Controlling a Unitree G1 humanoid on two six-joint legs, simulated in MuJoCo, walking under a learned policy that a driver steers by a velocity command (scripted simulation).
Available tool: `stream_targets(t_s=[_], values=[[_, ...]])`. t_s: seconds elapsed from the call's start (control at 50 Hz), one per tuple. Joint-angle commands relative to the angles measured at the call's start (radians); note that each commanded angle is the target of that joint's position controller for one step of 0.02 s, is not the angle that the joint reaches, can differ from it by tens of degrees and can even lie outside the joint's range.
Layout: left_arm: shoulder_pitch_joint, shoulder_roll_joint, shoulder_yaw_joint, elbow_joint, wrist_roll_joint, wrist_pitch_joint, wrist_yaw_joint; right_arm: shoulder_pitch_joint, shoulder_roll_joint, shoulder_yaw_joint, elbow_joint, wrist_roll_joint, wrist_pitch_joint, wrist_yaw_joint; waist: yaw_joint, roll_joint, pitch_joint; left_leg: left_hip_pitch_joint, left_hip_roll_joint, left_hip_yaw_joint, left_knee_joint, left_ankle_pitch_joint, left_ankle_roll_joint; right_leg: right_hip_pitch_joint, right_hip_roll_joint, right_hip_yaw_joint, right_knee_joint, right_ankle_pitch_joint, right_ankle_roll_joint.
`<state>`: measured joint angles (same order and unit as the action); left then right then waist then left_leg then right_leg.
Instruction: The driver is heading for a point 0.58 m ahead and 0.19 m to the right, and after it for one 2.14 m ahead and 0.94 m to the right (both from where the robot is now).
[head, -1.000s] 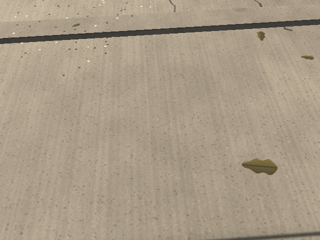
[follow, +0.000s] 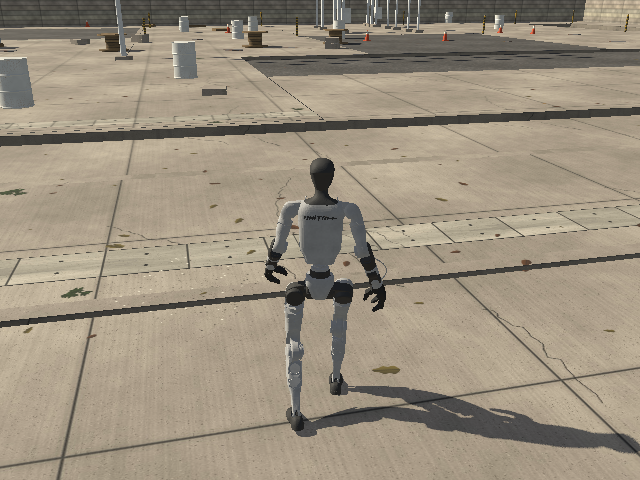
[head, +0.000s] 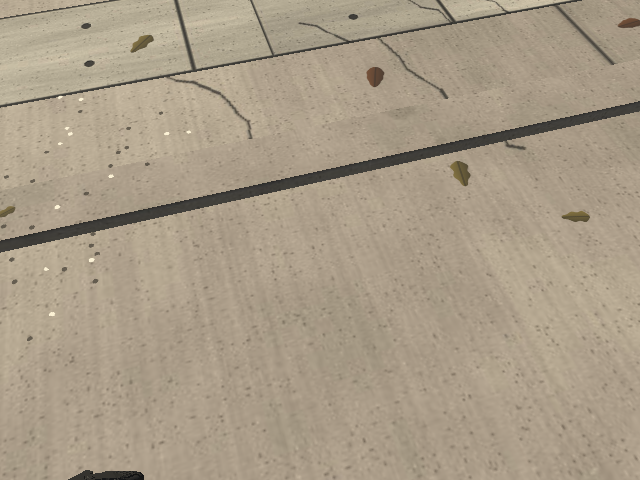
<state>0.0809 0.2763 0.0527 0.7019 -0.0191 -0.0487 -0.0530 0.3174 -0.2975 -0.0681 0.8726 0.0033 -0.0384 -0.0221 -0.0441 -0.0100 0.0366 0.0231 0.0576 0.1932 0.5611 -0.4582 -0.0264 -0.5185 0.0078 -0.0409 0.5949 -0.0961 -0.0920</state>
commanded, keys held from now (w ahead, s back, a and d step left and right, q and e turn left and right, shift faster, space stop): w+e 0.76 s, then e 0.16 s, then no key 0.08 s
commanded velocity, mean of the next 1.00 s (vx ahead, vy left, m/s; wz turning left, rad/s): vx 0.45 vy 0.00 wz -0.56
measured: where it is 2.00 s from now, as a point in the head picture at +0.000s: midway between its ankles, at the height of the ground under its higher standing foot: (396, 396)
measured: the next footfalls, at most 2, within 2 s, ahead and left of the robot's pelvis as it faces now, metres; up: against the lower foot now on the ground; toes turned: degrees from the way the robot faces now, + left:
left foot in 0.46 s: +0.46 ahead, +0.08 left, +0.00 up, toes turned -20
right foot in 0.96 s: +0.59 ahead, -0.27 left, +0.00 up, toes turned -35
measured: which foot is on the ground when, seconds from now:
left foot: down 0.00-0.00, up 0.02-0.44, down 0.46-0.96, up 0.98-1.00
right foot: down 0.00-0.46, up 0.48-0.94, down 0.96-1.00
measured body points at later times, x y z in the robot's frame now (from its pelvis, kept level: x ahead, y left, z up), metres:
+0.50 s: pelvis +0.29 +0.00 +0.01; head +0.31 +0.00 +0.46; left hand +0.41 +0.28 -0.11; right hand +0.44 -0.29 -0.06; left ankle +0.42 +0.09 -0.72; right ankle +0.12 -0.08 -0.70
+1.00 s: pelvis +0.50 -0.11 +0.00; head +0.54 -0.15 +0.44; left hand +0.83 -0.03 -0.07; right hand +0.38 -0.39 -0.13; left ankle +0.43 +0.09 -0.67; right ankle +0.56 -0.25 -0.72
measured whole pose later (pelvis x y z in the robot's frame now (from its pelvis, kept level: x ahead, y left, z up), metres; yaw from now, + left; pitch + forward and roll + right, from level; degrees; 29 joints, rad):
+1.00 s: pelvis +0.50 -0.11 +0.00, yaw -35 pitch +2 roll +2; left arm 0.08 0.31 0.07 0.57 0.00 -0.02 -0.03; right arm 0.26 -0.32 -0.07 0.83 0.00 -0.05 -0.01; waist -0.06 -0.02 0.08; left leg -0.16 0.06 0.12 0.88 -0.58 -0.05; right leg -0.53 0.02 -0.02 0.61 -0.11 -0.08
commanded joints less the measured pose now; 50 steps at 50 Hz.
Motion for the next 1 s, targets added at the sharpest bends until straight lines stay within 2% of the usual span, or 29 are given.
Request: stream_targets(t_s=[0.02,0.04,0.06,0.08,0.1,0.12,0.18,0.28,0.34,0.38,0.42,0.44,0.46,0.48,0.5,0.52,0.54,0.56,0.58,0.6,0.64,0.72,0.84,0.9,0.92,0.94,0.96,0.98,1.0], values=[[0.355,0.294,0.094,-0.008,-0.007,-0.004,0.021,0.025,-0.053,0.015,-0.13,-0.018,-0.063,0.01,0.132,-0.204,-0.421,-0.726,-0.126,-0.224,0.801,-0.134,-0.001,0.931,-0.349,0.888,-0.261,-0.178,-0.339],[0.334,0.224,0.074,-0.008,0.001,-0.011,0.02,-0.07,-0.125,-0.004,-0.152,0.023,-0.091,0.028,0.165,-0.129,-0.327,-0.831,-0.056,-0.305,0.834,-0.075,0.023,0.881,-0.321,0.764,-0.288,-0.193,-0.282],[0.288,0.19,0.065,-0.013,0.001,-0.016,0.023,-0.118,-0.126,0.0,-0.167,0.032,-0.107,0.031,0.144,-0.073,-0.216,-0.835,-0.012,-0.286,0.769,0.013,0.043,0.743,-0.278,0.618,-0.289,-0.138,-0.241],[0.222,0.166,0.057,-0.025,0.002,-0.016,0.024,-0.131,-0.12,-0.003,-0.163,0.012,-0.111,0.025,0.1,-0.003,-0.14,-0.786,0.026,-0.278,0.672,0.077,0.041,0.592,-0.237,0.519,-0.301,-0.052,-0.21],[0.173,0.134,0.046,-0.042,0.009,-0.016,0.027,-0.129,-0.132,-0.013,-0.159,-0.006,-0.102,0.019,0.065,-0.01,-0.103,-0.714,0.052,-0.278,0.6,0.119,0.034,0.482,-0.204,0.451,-0.324,0.042,-0.194],[0.15,0.128,0.043,-0.057,0.016,-0.014,0.03,-0.114,-0.129,-0.016,-0.16,-0.012,-0.089,0.02,0.04,-0.034,-0.092,-0.661,0.057,-0.279,0.571,0.143,0.023,0.411,-0.186,0.43,-0.349,0.088,-0.197],[0.162,0.157,0.053,-0.058,0.01,-0.02,0.046,-0.116,-0.092,-0.01,-0.171,-0.021,-0.062,0.015,0.025,-0.037,-0.072,-0.631,0.045,-0.252,0.448,0.217,-0.025,0.307,-0.154,0.352,-0.378,0.197,-0.207],[0.234,0.177,0.06,-0.034,-0.001,-0.008,0.069,-0.304,-0.048,0.008,-0.223,-0.013,-0.067,0.023,0.096,-0.066,-0.036,-0.565,-0.022,-0.244,0.077,0.517,-0.05,0.256,-0.086,0.292,-0.362,0.078,-0.136],[0.282,0.179,0.062,-0.013,-0.008,0.001,0.072,-0.369,-0.066,0.004,-0.247,0.002,-0.078,0.036,0.12,-0.075,-0.028,-0.529,-0.047,-0.262,-0.02,0.547,-0.04,0.297,-0.111,0.357,-0.324,0.016,-0.123],[0.293,0.169,0.061,-0.008,-0.008,0.007,0.076,-0.369,-0.091,-0.005,-0.252,0.004,-0.086,0.044,0.111,-0.083,-0.031,-0.516,-0.053,-0.284,-0.069,0.495,-0.021,0.363,-0.134,0.42,-0.264,-0.003,-0.112],[0.277,0.17,0.064,-0.011,-0.004,0.014,0.078,-0.323,-0.113,-0.016,-0.244,0.006,-0.096,0.046,0.079,-0.113,-0.038,-0.457,-0.055,-0.282,-0.088,0.405,0.009,0.396,-0.148,0.469,-0.201,0.031,-0.096],[0.261,0.154,0.059,-0.017,-0.003,0.017,0.077,-0.25,-0.125,-0.026,-0.223,0.004,-0.1,0.042,0.038,-0.117,-0.063,-0.356,-0.06,-0.262,-0.128,0.405,0.033,0.387,-0.124,0.466,-0.145,0.062,-0.077],[0.256,0.112,0.044,-0.027,0.002,0.015,0.073,-0.144,-0.156,-0.04,-0.206,-0.01,-0.106,0.035,-0.014,-0.09,-0.152,-0.161,0.001,-0.3,-0.125,0.4,0.077,0.337,-0.071,0.421,0.009,0.075,-0.046],[0.282,0.053,0.022,-0.045,0.023,0.012,0.071,0.007,-0.213,-0.053,-0.194,-0.018,-0.103,0.027,-0.057,0.051,-0.299,0.104,0.181,-0.487,-0.111,0.349,0.132,0.195,0.011,0.315,0.298,-0.152,-0.004],[0.417,0.031,0.012,-0.076,-0.017,0.002,0.071,0.059,-0.271,-0.068,-0.154,-0.021,-0.088,0.036,0.018,0.406,-0.363,0.335,0.369,-0.971,-0.224,0.095,0.287,-0.16,0.105,0.222,0.58,-0.526,0.048],[0.391,0.143,0.032,-0.04,-0.024,0.003,0.075,0.014,-0.162,-0.045,-0.181,0.001,-0.084,0.039,-0.009,0.243,-0.263,0.267,0.353,-0.965,-0.263,-0.087,0.259,-0.258,0.017,0.249,0.689,-0.466,0.065],[0.278,0.186,0.045,-0.053,-0.016,0.009,0.073,-0.025,-0.108,-0.031,-0.189,0.002,-0.077,0.034,-0.035,0.145,-0.148,0.149,0.307,-0.785,-0.269,-0.039,0.214,-0.273,-0.014,0.22,0.702,-0.369,0.072],[0.231,0.171,0.045,-0.061,-0.007,0.013,0.073,-0.069,-0.096,-0.023,-0.192,-0.009,-0.071,0.033,-0.018,0.078,-0.09,0.035,0.264,-0.662,-0.286,0.097,0.195,-0.236,-0.046,0.193,0.683,-0.301,0.079],[0.198,0.157,0.048,-0.074,0.002,0.013,0.07,-0.094,-0.078,-0.018,-0.183,-0.013,-0.068,0.031,-0.004,0.077,-0.042,-0.041,0.23,-0.576,-0.307,0.2,0.193,-0.221,-0.072,0.191,0.637,-0.257,0.083],[0.204,0.137,0.048,-0.079,-0.004,0.017,0.063,-0.103,-0.071,-0.013,-0.176,-0.018,-0.07,0.027,0.016,0.107,-0.033,-0.093,0.206,-0.502,-0.33,0.26,0.183,-0.177,-0.097,0.183,0.609,-0.231,0.082],[0.203,0.095,0.041,-0.088,-0.011,0.027,0.056,-0.1,-0.072,-0.016,-0.16,-0.011,-0.077,0.027,0.023,0.126,-0.025,-0.126,0.191,-0.409,-0.371,0.331,0.196,-0.165,-0.112,0.153,0.569,-0.212,0.088],[0.135,0.071,0.031,-0.124,-0.003,0.031,0.05,-0.088,-0.121,-0.033,-0.13,-0.009,-0.078,0.025,0.018,0.085,-0.013,-0.1,0.208,-0.283,-0.407,0.48,0.222,-0.223,-0.129,0.14,0.423,-0.088,0.108],[-0.013,0.049,0.021,-0.167,0.007,0.014,0.01,-0.077,-0.165,-0.039,-0.098,0.004,-0.044,0.008,-0.022,0.08,0.015,-0.084,0.167,-0.068,-0.336,0.778,0.161,-0.08,-0.075,0.016,0.091,0.127,0.089],[0.02,0.097,0.045,-0.179,0.01,0.023,-0.005,-0.084,-0.204,-0.052,-0.097,0.031,-0.027,-0.001,0.021,0.117,-0.032,-0.016,0.188,-0.042,-0.202,0.984,0.13,0.019,-0.022,-0.019,0.025,0.028,0.043],[0.091,0.125,0.061,-0.165,0.013,0.026,-0.006,-0.097,-0.213,-0.057,-0.102,0.041,-0.021,-0.004,0.064,0.121,-0.067,-0.013,0.184,-0.033,-0.099,1.064,0.117,0.102,0.01,-0.035,-0.004,0.001,0.019],[0.214,0.162,0.084,-0.132,0.015,0.027,0.001,-0.102,-0.197,-0.052,-0.105,0.046,-0.018,-0.005,0.133,0.089,-0.129,-0.061,0.153,-0.017,0.067,1.033,0.09,0.277,0.043,-0.033,-0.083,0.082,-0.015],[0.31,0.22,0.105,-0.114,0.018,0.033,0.024,-0.066,-0.158,-0.036,-0.11,0.022,-0.022,-0.001,0.177,-0.012,-0.192,-0.235,0.095,-0.006,0.323,0.758,0.036,0.508,-0.022,0.073,-0.12,0.352,-0.062],[0.264,0.308,0.1,-0.139,0.029,0.036,0.048,0.053,-0.026,0.006,-0.134,-0.053,-0.029,0.019,0.047,-0.307,-0.296,-0.595,-0.046,-0.045,0.703,-0.263,-0.027,0.821,-0.302,0.428,0.023,0.919,-0.217],[0.253,0.27,0.081,-0.191,0.04,0.026,0.038,0.086,-0.108,0.009,-0.118,-0.017,-0.038,0.032,0.1,-0.208,-0.56,-0.629,-0.075,-0.266,0.87,-0.292,-0.028,0.858,-0.44,0.699,-0.097,0.7,-0.356]])
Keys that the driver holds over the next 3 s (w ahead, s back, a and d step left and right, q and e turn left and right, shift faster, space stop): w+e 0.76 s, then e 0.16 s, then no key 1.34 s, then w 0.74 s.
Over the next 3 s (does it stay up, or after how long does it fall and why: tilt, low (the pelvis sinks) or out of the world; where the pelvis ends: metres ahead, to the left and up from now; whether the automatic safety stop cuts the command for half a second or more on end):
stays up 0.84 -0.30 0.00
